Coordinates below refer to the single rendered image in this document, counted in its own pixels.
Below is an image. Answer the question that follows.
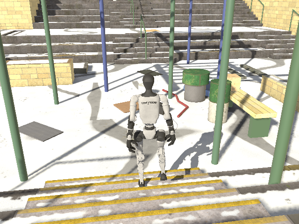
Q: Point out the left robot upper arm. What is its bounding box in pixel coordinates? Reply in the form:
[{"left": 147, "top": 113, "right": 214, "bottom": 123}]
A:
[{"left": 129, "top": 95, "right": 139, "bottom": 122}]

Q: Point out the right robot hand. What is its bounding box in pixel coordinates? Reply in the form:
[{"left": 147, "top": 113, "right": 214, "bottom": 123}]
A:
[{"left": 165, "top": 133, "right": 176, "bottom": 146}]

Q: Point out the right robot upper arm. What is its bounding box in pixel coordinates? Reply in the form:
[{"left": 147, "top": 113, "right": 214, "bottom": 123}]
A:
[{"left": 159, "top": 94, "right": 171, "bottom": 120}]

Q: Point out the robot left thigh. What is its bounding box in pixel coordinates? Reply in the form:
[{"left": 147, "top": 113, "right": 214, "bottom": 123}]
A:
[{"left": 134, "top": 130, "right": 144, "bottom": 161}]

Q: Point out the robot left forearm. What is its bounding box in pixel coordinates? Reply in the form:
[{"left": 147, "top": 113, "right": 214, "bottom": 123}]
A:
[{"left": 127, "top": 115, "right": 135, "bottom": 140}]

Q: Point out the left robot hand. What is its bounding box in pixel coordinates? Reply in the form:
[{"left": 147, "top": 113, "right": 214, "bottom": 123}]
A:
[{"left": 127, "top": 140, "right": 138, "bottom": 153}]

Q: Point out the robot right forearm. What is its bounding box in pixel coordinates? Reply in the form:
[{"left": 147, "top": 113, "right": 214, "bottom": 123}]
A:
[{"left": 166, "top": 113, "right": 175, "bottom": 135}]

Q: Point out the robot right foot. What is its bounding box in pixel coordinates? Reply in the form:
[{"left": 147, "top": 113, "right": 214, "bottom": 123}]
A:
[{"left": 160, "top": 173, "right": 167, "bottom": 181}]

